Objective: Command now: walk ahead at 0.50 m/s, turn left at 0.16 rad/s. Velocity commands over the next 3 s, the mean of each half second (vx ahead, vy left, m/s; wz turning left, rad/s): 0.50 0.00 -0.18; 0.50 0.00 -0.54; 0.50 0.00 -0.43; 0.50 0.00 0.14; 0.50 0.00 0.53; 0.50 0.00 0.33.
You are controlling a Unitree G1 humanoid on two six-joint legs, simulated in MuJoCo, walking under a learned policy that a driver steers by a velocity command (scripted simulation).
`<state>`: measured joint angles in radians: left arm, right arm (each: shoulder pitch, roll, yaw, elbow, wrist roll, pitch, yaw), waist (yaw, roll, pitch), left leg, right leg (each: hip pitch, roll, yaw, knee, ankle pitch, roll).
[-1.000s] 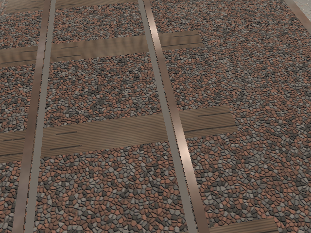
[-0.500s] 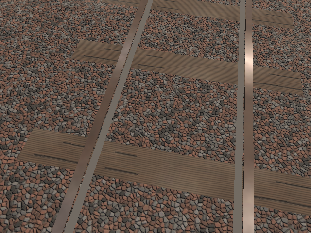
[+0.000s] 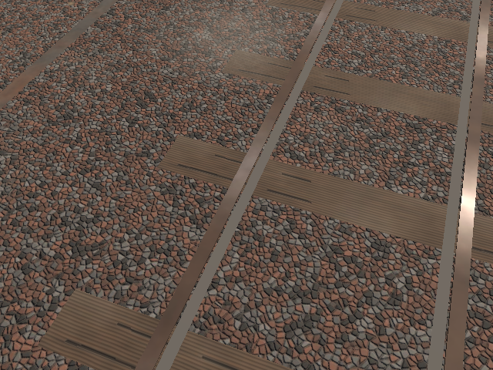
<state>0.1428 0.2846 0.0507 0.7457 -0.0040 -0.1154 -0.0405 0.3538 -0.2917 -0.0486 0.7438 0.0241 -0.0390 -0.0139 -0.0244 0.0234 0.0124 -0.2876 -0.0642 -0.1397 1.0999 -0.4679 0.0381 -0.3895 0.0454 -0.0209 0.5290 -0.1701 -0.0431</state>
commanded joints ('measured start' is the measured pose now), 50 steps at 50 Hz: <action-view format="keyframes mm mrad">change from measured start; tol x32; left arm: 1 112 105 26 -16 7 8 8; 50 186 186 66 -123 -16 59 5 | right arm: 1 -102 -130 -31 -117 -16 -32 2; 50 -189 -142 -34 -66 2 -101 17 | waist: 1 68 -70 -9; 19 -13 -114 -59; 22 -74 277 -399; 28 32 104 -2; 50 93 -47 -128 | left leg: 1 -440 128 12 95 128 -7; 17 -169 83 82 -620 453 -46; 21 700 444 -330 -626 358 179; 28 138 323 -41 -940 341 145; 38 234 334 249 -968 503 125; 45 250 296 376 -395 1040 25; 47 -405 36 195 224 -155 -74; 50 -513 151 63 163 73 -25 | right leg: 1 359 -309 452 -298 -115 -181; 17 320 -255 281 -258 203 -126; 23 -397 -73 166 740 -352 23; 41 -268 -139 2 125 91 -6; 45 234 19 -92 38 22 -112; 47 774 -359 773 -141 -201 -372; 50 510 -304 557 -246 -84 -264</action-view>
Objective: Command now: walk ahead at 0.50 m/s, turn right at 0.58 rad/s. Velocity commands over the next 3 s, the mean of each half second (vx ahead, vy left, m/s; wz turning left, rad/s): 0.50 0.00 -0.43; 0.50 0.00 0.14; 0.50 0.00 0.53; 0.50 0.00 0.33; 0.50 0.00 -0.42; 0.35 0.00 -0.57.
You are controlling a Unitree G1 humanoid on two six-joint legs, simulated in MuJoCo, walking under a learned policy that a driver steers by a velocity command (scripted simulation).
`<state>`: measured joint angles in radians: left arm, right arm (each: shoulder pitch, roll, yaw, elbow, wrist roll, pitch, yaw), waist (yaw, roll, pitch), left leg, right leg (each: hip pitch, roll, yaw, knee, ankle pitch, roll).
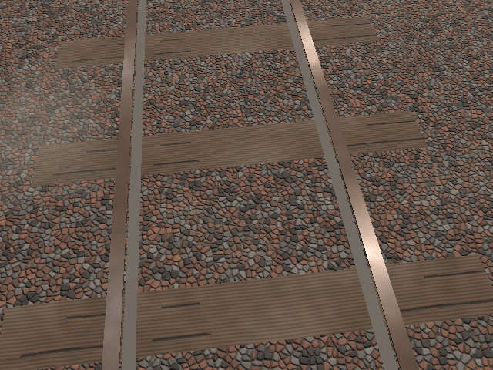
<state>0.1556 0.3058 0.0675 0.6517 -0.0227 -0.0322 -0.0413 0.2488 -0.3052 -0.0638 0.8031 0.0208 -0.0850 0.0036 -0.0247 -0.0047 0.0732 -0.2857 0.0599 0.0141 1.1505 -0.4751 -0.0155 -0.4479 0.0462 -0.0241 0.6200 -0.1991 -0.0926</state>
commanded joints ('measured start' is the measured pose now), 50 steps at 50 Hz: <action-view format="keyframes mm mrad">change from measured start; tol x32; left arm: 1 113 136 40 -41 7 -24 10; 22 388 12 -10 34 -4 -25 54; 41 -200 31 -8 -83 9 -74 9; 50 131 80 20 21 25 -63 32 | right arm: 1 -74 -132 -24 -115 -20 -53 -8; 50 95 -121 -14 -55 19 13 -15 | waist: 1 54 -14 -144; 19 25 -117 -83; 22 -18 358 -415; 50 100 -97 -181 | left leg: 1 -444 54 -93 31 131 20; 19 -73 -58 -31 -704 434 57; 22 644 329 -765 -817 138 327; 27 202 170 -388 -943 251 225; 43 240 158 -263 -869 547 184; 45 164 83 -215 -644 670 136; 47 -358 -109 -87 -36 -102 43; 50 -470 18 -125 93 65 31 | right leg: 1 447 -267 470 -345 59 -196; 18 387 -237 368 -258 233 -94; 20 340 -147 303 7 393 -46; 23 -299 2 234 674 -349 58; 38 -118 -94 54 -32 263 127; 45 317 -80 68 -183 168 35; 47 878 -485 657 -219 -15 -175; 50 568 -381 442 -337 -83 -106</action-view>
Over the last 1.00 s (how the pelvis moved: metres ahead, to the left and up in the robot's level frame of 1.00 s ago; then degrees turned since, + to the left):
0.50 -0.08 -0.01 -27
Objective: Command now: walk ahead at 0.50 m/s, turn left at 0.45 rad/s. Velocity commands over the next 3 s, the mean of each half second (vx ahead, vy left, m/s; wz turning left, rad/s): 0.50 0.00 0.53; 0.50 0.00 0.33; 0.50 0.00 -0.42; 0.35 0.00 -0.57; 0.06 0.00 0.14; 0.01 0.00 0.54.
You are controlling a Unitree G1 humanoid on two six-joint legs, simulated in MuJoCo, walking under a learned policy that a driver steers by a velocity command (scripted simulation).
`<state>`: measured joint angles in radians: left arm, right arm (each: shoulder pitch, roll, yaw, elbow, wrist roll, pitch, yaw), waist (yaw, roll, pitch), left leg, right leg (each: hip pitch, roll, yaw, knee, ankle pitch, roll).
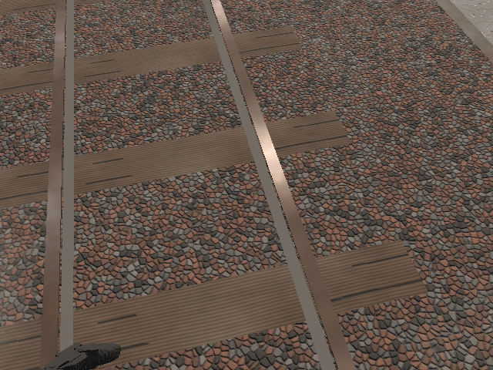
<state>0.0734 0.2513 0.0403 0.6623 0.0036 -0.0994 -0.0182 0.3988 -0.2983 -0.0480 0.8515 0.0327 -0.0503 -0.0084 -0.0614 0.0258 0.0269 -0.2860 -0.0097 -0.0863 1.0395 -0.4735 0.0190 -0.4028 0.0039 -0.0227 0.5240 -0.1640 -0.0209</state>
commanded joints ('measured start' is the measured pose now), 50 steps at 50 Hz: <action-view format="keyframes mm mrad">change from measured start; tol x32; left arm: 1 170 109 40 17 2 3 6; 41 -149 130 22 -29 -7 -21 -18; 50 233 184 50 66 -30 -3 -27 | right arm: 1 -80 -116 -33 -112 -4 -16 -2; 50 -105 -143 -32 -199 -12 -38 3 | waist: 1 112 -124 -80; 20 -27 -88 -86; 22 7 275 -243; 50 137 -130 -116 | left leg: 1 -444 111 -22 165 112 -9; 20 -8 -30 206 -457 311 116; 23 704 351 -762 -731 34 412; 31 98 174 -239 -819 548 283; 41 173 182 -216 -754 400 193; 46 231 133 -113 -395 830 118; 48 -335 -81 -17 161 -66 -6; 50 -487 19 -42 215 33 8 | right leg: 1 427 -305 358 -275 -43 -171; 15 395 -286 -109 -378 224 -128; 20 432 -259 -207 56 757 -57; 23 -359 22 82 858 -450 55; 38 -99 -42 68 51 308 80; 45 18 3 7 -72 108 -46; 48 751 -346 758 -190 -99 -324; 50 567 -299 644 -252 -242 -253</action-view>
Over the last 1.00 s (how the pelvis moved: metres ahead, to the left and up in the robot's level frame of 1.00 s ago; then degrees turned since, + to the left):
0.55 -0.05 0.01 -4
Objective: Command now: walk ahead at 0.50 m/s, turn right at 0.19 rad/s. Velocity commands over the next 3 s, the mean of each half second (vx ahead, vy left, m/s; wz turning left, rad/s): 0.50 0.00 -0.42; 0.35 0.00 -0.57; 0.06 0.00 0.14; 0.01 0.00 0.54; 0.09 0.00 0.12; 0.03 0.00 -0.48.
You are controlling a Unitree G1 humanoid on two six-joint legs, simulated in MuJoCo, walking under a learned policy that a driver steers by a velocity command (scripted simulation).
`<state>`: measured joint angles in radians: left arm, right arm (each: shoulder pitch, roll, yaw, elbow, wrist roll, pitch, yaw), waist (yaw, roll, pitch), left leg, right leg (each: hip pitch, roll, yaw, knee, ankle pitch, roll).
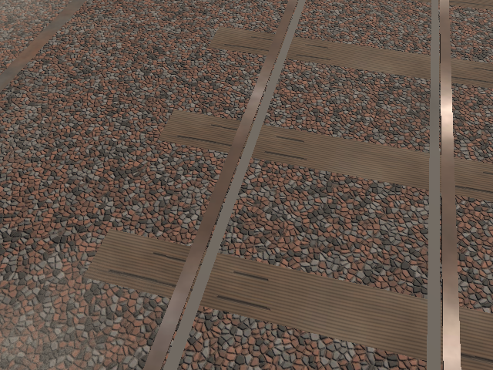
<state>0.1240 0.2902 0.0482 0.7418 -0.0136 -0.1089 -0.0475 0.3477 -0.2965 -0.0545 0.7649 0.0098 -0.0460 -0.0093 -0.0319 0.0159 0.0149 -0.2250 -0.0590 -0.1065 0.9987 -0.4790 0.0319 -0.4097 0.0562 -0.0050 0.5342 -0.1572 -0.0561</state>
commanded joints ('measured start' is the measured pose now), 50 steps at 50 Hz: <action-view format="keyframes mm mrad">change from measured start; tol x32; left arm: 1 149 136 38 -23 0 14 6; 50 40 154 55 -217 7 93 32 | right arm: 1 -115 -136 -24 -128 -3 -53 5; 50 -113 -160 -26 -64 -11 8 -16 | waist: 1 97 -57 -36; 19 12 -128 -57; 22 -32 315 -349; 39 -20 53 28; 46 94 -220 -527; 50 24 -41 -164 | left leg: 1 -536 94 1 202 97 -5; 19 12 57 30 -594 434 -17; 22 619 507 -687 -664 79 241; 28 115 305 -126 -816 350 143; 42 225 294 253 -534 1069 57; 44 -12 198 289 -79 738 -34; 45 -372 40 243 301 -242 -104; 50 -393 139 16 238 30 -86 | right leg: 1 462 -311 540 -281 -147 -207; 18 267 -197 423 -173 118 -109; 23 -383 -61 185 717 -371 38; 42 0 -40 -63 53 69 -16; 45 709 -353 446 73 932 -273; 50 271 -282 385 -176 372 -233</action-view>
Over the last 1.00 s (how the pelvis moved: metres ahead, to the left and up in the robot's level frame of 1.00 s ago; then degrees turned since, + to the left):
0.54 0.14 0.00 26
